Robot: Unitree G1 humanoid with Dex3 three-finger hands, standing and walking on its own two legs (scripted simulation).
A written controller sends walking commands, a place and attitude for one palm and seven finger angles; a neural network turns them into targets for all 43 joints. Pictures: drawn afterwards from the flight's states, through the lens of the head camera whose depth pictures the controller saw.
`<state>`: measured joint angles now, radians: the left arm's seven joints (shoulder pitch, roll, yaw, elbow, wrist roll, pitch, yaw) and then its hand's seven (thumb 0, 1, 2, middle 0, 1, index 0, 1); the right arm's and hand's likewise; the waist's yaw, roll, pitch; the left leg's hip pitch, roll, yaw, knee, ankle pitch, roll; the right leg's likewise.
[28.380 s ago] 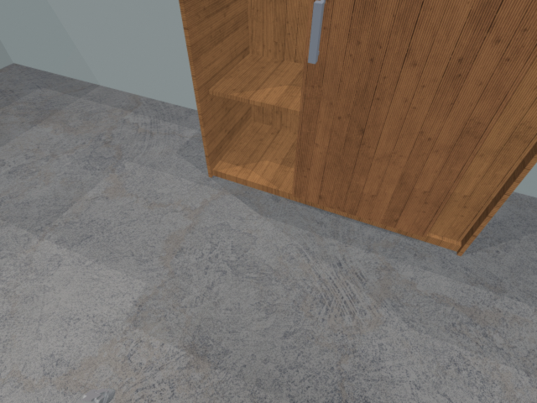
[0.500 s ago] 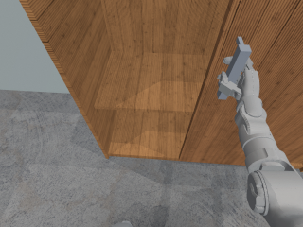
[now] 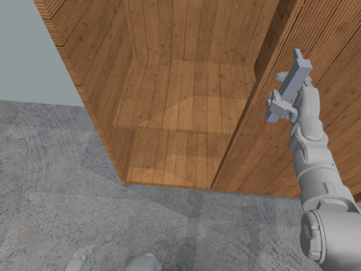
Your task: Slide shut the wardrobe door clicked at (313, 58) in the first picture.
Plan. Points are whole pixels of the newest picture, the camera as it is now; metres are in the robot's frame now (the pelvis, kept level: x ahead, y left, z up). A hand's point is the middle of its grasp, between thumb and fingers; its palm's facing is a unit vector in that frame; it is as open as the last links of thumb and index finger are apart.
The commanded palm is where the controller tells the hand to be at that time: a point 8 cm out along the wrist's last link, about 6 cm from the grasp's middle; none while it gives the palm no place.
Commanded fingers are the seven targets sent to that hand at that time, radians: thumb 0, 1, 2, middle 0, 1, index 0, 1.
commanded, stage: step sideways, sliding the door along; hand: right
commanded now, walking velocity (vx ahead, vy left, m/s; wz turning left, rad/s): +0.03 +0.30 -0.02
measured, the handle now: (283, 88) +0.51 -0.21 +0.11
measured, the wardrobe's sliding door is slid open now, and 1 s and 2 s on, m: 0.47 0.37 0.14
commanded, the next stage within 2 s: none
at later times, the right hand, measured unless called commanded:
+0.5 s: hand (266, 99) +0.47 -0.16 +0.11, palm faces +0.37 +0.92 -0.13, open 6.4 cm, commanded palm +0.44 -0.13 +0.11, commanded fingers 0.00 -0.90 -0.90 0.45 1.40 0.45 1.40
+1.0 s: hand (228, 95) +0.47 -0.08 +0.11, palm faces +0.49 +0.86 -0.13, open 6.8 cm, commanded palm +0.44 -0.04 +0.11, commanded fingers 0.00 -0.90 -0.90 0.45 1.40 0.45 1.40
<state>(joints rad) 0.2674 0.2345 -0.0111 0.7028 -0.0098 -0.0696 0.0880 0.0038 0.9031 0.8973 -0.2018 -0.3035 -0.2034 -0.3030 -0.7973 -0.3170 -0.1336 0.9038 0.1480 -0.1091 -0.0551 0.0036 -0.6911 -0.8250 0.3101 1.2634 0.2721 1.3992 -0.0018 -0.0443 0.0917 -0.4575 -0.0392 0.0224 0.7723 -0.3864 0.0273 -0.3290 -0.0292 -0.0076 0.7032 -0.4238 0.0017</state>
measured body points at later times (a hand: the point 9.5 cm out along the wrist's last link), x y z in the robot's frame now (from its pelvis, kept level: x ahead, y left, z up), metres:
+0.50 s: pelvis +0.08 +0.10 +0.00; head +0.15 +0.10 +0.45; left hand +0.27 +0.29 -0.12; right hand +0.44 -0.21 +0.12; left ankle +0.17 +0.20 -0.72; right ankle -0.02 -0.08 -0.71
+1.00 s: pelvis +0.17 +0.18 +0.02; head +0.25 +0.18 +0.46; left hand +0.43 +0.32 -0.08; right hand +0.44 -0.12 +0.12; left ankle +0.22 +0.26 -0.72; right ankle +0.08 +0.02 -0.67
